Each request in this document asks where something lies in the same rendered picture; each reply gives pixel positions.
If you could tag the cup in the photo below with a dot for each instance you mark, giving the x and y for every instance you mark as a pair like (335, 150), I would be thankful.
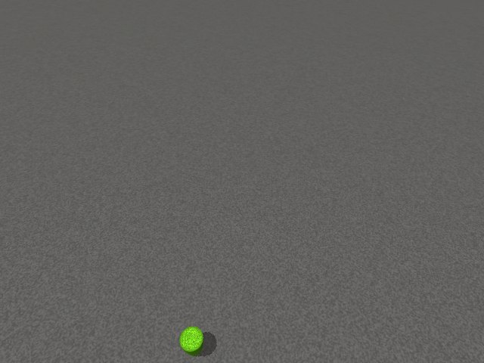
(191, 340)

